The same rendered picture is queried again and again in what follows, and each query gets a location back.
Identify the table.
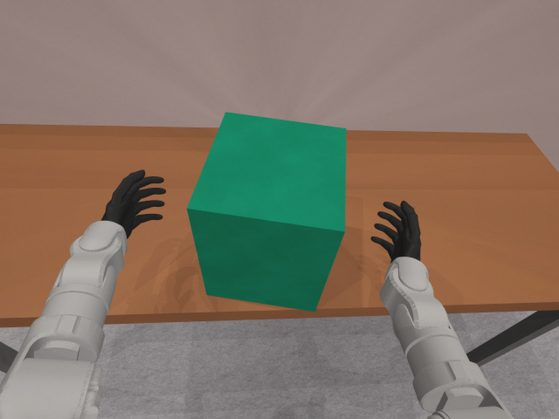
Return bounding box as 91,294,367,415
0,124,559,374

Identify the left robot upper arm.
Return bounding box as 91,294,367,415
0,358,103,419

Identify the left robot forearm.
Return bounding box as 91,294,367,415
0,221,128,409

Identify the robot left hand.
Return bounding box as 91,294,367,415
101,170,166,239

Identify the carton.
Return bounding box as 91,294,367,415
187,112,346,312

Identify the robot right hand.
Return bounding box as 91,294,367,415
371,201,421,263

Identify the right robot forearm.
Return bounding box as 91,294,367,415
380,257,514,419

